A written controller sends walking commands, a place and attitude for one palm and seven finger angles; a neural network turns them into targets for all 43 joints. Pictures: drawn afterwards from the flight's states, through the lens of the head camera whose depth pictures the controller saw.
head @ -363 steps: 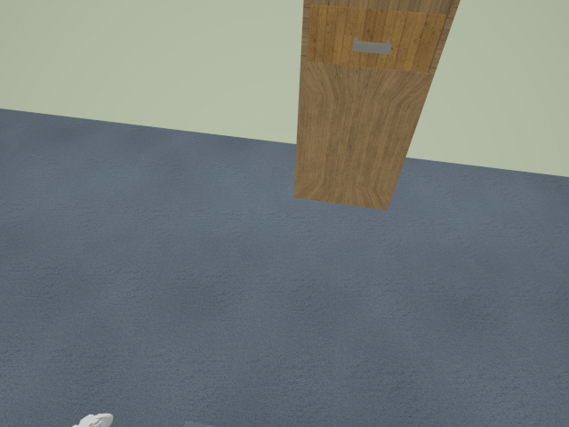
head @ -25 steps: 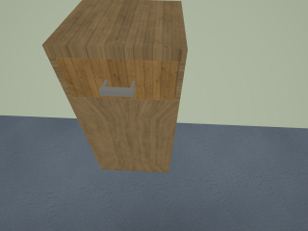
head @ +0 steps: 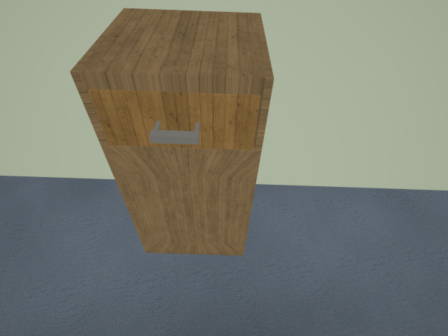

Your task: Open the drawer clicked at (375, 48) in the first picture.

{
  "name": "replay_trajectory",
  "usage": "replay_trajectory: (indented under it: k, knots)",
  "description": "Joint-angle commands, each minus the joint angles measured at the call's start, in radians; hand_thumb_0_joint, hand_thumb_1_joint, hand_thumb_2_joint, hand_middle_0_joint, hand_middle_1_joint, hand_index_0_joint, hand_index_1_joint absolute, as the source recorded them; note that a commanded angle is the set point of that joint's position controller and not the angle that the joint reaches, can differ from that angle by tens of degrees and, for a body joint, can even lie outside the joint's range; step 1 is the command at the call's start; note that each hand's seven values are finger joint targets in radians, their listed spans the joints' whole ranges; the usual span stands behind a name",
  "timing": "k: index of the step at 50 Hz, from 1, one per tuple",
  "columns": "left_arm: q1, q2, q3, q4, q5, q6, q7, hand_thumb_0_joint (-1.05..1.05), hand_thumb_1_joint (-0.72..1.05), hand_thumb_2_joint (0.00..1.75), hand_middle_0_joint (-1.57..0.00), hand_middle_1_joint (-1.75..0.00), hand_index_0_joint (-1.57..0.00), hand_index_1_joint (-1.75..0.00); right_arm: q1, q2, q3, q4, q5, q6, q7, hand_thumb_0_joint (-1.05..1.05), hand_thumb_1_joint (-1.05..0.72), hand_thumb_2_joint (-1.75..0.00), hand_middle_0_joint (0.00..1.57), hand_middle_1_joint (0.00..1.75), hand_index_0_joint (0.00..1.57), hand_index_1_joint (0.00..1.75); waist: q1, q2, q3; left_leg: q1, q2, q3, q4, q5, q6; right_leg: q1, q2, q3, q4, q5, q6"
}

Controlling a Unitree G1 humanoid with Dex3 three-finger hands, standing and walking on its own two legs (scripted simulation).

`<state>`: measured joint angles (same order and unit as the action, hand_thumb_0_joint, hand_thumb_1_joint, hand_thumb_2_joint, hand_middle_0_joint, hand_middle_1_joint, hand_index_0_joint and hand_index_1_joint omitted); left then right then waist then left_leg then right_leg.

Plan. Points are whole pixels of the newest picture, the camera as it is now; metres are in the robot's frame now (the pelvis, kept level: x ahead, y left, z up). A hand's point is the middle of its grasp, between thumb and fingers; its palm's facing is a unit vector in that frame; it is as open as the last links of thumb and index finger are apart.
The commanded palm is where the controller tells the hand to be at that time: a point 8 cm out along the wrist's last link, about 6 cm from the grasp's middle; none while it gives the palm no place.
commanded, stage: look again from close up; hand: left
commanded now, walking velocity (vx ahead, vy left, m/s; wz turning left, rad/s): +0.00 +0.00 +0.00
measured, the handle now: (176, 131) +0.59 +0.16 +0.02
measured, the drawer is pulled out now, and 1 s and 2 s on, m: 0.00 0.00 0.00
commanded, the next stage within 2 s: shuffle to correct the standing spot in 0.48 s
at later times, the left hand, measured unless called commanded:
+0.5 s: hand out of the picture -0.02 +0.12 -0.18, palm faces +0.06 -0.99 -0.14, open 7.3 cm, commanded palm none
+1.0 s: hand out of the picture -0.01 +0.11 -0.19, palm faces +0.14 -0.98 -0.12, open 7.4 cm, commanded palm none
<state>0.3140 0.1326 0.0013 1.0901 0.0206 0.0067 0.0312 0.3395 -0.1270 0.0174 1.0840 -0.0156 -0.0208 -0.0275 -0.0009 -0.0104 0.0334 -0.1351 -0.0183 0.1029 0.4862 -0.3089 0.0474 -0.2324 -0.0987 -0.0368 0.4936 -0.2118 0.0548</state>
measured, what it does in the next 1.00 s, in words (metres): shifts its weight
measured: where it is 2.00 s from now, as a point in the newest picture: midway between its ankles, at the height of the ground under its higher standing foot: outside the picture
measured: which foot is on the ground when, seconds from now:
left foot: down 0.00-1.00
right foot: down 0.00-1.00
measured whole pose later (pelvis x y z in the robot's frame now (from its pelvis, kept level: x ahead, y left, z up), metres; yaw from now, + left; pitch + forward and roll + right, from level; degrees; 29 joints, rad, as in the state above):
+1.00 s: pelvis +0.05 -0.04 -0.01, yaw +3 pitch +0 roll -1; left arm 0.42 0.11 0.05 1.10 0.03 -0.03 0.02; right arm 0.41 -0.11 -0.01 1.12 -0.02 -0.03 -0.02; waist 0.00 -0.02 0.01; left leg -0.20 0.06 0.06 0.66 -0.44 0.03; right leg -0.26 -0.04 -0.10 0.62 -0.37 0.00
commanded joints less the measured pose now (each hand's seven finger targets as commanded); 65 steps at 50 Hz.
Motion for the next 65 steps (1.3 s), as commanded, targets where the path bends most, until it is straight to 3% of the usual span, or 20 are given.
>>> replay_trajectory:
  k: [1, 29, 33, 38, 43, 46, 47, 48, 49, 50, 51, 52, 53, 54, 55, 56, 57, 59, 62, 65]
  knots:
    - [0.073, 0.07, 0.013, -0.029, -0.004, -0.014, 0.003, 0.0, 0.9, 0.9, -0.2, -0.3, -0.2, -0.3, 0.049, -0.104, -0.024, -0.024, 0.004, -0.011, -0.006, 0.0, -0.9, -0.9, 0.2, 0.3, 0.2, 0.3, 0.007, 0.007, 0.077, -0.151, 0.122, -0.127, -0.161, 0.084, 0.0, 0.04, -0.012, 0.023, -0.047, 0.069, -0.067]
    - [0.092, 0.053, 0.02, -0.017, -0.005, -0.024, 0.004, 0.0, 0.9, 0.9, -0.2, -0.3, -0.2, -0.3, 0.072, -0.056, -0.024, 0.018, 0.003, -0.001, -0.007, 0.0, -0.9, -0.9, 0.2, 0.3, 0.2, 0.3, 0.002, -0.003, 0.078, -0.141, 0.107, -0.095, -0.128, 0.043, -0.022, 0.012, -0.013, 0.05, -0.118, -0.002, -0.082]
    - [0.103, 0.063, 0.034, -0.029, 0.004, -0.013, -0.005, 0.0, 0.9, 0.9, -0.2, -0.3, -0.2, -0.3, 0.095, -0.074, -0.035, 0.016, -0.008, 0.01, -0.001, 0.0, -0.9, -0.9, 0.2, 0.3, 0.2, 0.3, 0.004, -0.016, 0.117, -0.196, 0.105, -0.109, -0.136, -0.233, -0.001, -0.043, 0.005, 0.052, -0.112, -0.308, -0.093]
    - [0.129, 0.054, 0.049, -0.049, 0.007, -0.017, -0.018, 0.0, 0.9, 0.9, -0.2, -0.3, -0.2, -0.3, 0.105, -0.081, -0.044, -0.008, -0.014, 0.006, 0.003, 0.0, -0.9, -0.9, 0.2, 0.3, 0.2, 0.3, 0.007, 0.016, 0.152, -0.252, 0.119, -0.146, -0.129, -0.311, 0.025, -0.078, 0.023, 0.06, -0.064, -0.359, -0.116]
    - [0.174, 0.063, 0.055, -0.041, 0.004, -0.036, -0.023, 0.0, 0.9, 0.9, -0.2, -0.3, -0.2, -0.3, 0.112, -0.059, -0.04, -0.017, -0.01, -0.018, 0.002, 0.0, -0.9, -0.9, 0.2, 0.3, 0.2, 0.3, 0.02, -0.016, 0.123, -0.271, 0.092, -0.11, -0.025, -0.187, 0.023, -0.012, -0.011, 0.111, -0.062, -0.284, -0.151]
    - [0.245, 0.1, 0.069, -0.002, 0.0, -0.049, -0.016, 0.0, 0.9, 0.9, -0.2, -0.3, -0.2, -0.3, 0.088, -0.026, -0.031, -0.029, -0.006, -0.029, 0.005, 0.0, -0.9, -0.9, 0.2, 0.3, 0.2, 0.3, 0.032, -0.169, 0.069, -0.317, 0.03, 0.003, 0.19, -0.082, 0.002, 0.097, -0.117, 0.215, -0.127, -0.119, -0.202]
    - [0.249, 0.106, 0.071, 0.002, 0.002, -0.049, -0.01, 0.0, 0.9, 0.9, -0.2, -0.3, -0.2, -0.3, 0.084, -0.018, -0.03, -0.032, -0.004, -0.028, 0.004, 0.0, -0.9, -0.9, 0.2, 0.3, 0.2, 0.3, 0.023, -0.165, 0.064, -0.31, 0.034, 0.011, 0.207, -0.098, -0.001, 0.098, -0.147, 0.24, -0.136, -0.087, -0.224]
    - [0.228, 0.107, 0.071, -0.001, 0.003, -0.048, -0.009, 0.0, 0.9, 0.9, -0.2, -0.3, -0.2, -0.3, 0.082, -0.014, -0.026, -0.029, -0.003, -0.031, 0.007, 0.0, -0.9, -0.9, 0.2, 0.3, 0.2, 0.3, 0.012, -0.137, 0.067, -0.265, 0.038, 0.014, 0.16, -0.095, -0.002, 0.062, -0.148, 0.214, -0.113, -0.046, -0.229]
    - [0.187, 0.096, 0.067, -0.01, 0.003, -0.045, -0.008, 0.0, 0.9, 0.9, -0.2, -0.3, -0.2, -0.3, 0.114, -0.012, -0.023, -0.01, -0.002, -0.035, 0.007, 0.0, -0.9, -0.9, 0.2, 0.3, 0.2, 0.3, -0.015, -0.073, 0.061, -0.154, 0.048, 0.007, 0.054, -0.026, -0.004, -0.006, -0.108, 0.135, -0.05, 0.007, -0.205]
    - [0.153, 0.06, 0.057, -0.02, 0.001, -0.039, -0.012, 0.0, 0.9, 0.9, -0.2, -0.3, -0.2, -0.3, 0.168, -0.031, -0.023, 0.023, -0.001, -0.04, 0.003, 0.0, -0.9, -0.9, 0.2, 0.3, 0.2, 0.3, -0.031, 0.055, 0.073, -0.043, 0.098, -0.062, -0.029, 0.197, 0.005, -0.082, -0.024, 0.027, 0.068, 0.085, -0.155]
    - [0.133, 0.019, 0.047, -0.03, 0.001, -0.04, -0.012, 0.0, 0.9, 0.9, -0.2, -0.3, -0.2, -0.3, 0.248, -0.086, -0.034, 0.062, -0.004, -0.045, -0.013, 0.0, -0.9, -0.9, 0.2, 0.3, 0.2, 0.3, -0.047, 0.225, 0.034, 0.087, 0.224, -0.18, -0.041, 0.618, 0.046, -0.158, 0.046, -0.069, 0.217, 0.078, -0.104]
    - [0.108, 0.007, 0.041, -0.038, 0.0, -0.041, -0.006, 0.0, 0.9, 0.9, -0.2, -0.3, -0.2, -0.3, 0.272, -0.109, -0.035, 0.081, -0.003, -0.038, -0.029, 0.0, -0.9, -0.9, 0.2, 0.3, 0.2, 0.3, -0.048, 0.29, 0.037, 0.17, 0.31, -0.204, -0.025, 1.039, 0.091, -0.235, 0.069, -0.099, 0.25, -0.113, -0.078]
    - [0.085, 0.01, 0.041, -0.038, -0.005, -0.038, -0.003, 0.0, 0.9, 0.9, -0.2, -0.3, -0.2, -0.3, 0.233, -0.108, -0.03, 0.081, -0.006, -0.026, -0.034, 0.0, -0.9, -0.9, 0.2, 0.3, 0.2, 0.3, -0.035, 0.249, 0.046, 0.18, 0.314, -0.184, 0.008, 1.207, 0.102, -0.221, 0.063, -0.085, 0.191, -0.236, -0.083]
    - [0.082, 0.008, 0.043, -0.035, -0.007, -0.034, -0.004, 0.0, 0.9, 0.9, -0.2, -0.3, -0.2, -0.3, 0.189, -0.11, -0.03, 0.063, -0.004, -0.02, -0.036, 0.0, -0.9, -0.9, 0.2, 0.3, 0.2, 0.3, -0.02, 0.194, 0.077, 0.131, 0.276, -0.146, 0.031, 1.219, 0.074, -0.152, 0.064, -0.087, 0.095, -0.183, -0.082]
    - [0.145, 0.012, 0.047, -0.015, -0.008, -0.032, -0.005, 0.0, 0.9, 0.9, -0.2, -0.3, -0.2, -0.3, 0.13, -0.11, -0.032, 0.043, 0.004, -0.018, -0.041, 0.0, -0.9, -0.9, 0.2, 0.3, 0.2, 0.3, 0.022, 0.132, 0.067, 0.066, 0.22, -0.097, 0.089, 1.152, 0.035, -0.023, 0.058, -0.081, 0.004, 0.086, -0.081]
    - [0.213, 0.045, 0.052, 0.006, -0.008, -0.035, 0.0, 0.0, 0.9, 0.9, -0.2, -0.3, -0.2, -0.3, 0.105, -0.097, -0.037, 0.018, 0.014, -0.019, -0.043, 0.0, -0.9, -0.9, 0.2, 0.3, 0.2, 0.3, 0.036, 0.048, 0.011, -0.024, 0.171, -0.065, 0.131, 0.977, 0.0, 0.117, 0.018, -0.03, 0.016, 0.446, -0.089]
    - [0.214, 0.065, 0.049, 0.013, -0.01, -0.033, 0.006, 0.0, 0.9, 0.9, -0.2, -0.3, -0.2, -0.3, 0.082, -0.081, -0.038, 0.003, 0.019, -0.017, -0.044, 0.0, -0.9, -0.9, 0.2, 0.3, 0.2, 0.3, 0.029, 0.014, 0.005, -0.079, 0.139, -0.045, 0.105, 0.787, -0.023, 0.166, -0.03, -0.002, 0.062, 0.681, -0.094]
    - [0.162, 0.092, 0.057, -0.016, -0.004, -0.017, 0.011, 0.0, 0.9, 0.9, -0.2, -0.3, -0.2, -0.3, 0.075, -0.066, -0.054, -0.002, 0.019, 0.0, -0.041, 0.0, -0.9, -0.9, 0.2, 0.3, 0.2, 0.3, 0.013, -0.034, 0.01, -0.101, 0.113, -0.028, 0.068, 0.558, -0.034, 0.134, -0.07, -0.001, 0.117, 0.807, -0.101]
    - [0.104, 0.071, 0.058, -0.066, 0.0, -0.003, 0.014, 0.0, 0.9, 0.9, -0.2, -0.3, -0.2, -0.3, 0.082, -0.076, -0.07, -0.001, 0.01, 0.003, -0.04, 0.0, -0.9, -0.9, 0.2, 0.3, 0.2, 0.3, 0.0, 0.019, 0.0, -0.003, 0.145, -0.027, 0.017, 0.751, -0.023, 0.023, -0.021, -0.027, 0.177, 0.609, -0.077]
    - [0.017, 0.048, 0.064, -0.119, 0.004, 0.003, 0.008, 0.0, 0.9, 0.9, -0.2, -0.3, -0.2, -0.3, 0.081, -0.108, -0.083, -0.008, -0.003, 0.008, -0.038, 0.0, -0.9, -0.9, 0.2, 0.3, 0.2, 0.3, -0.014, 0.123, 0.054, 0.109, 0.228, -0.083, -0.013, 0.968, 0.04, -0.149, 0.051, -0.061, 0.181, -0.011, -0.057]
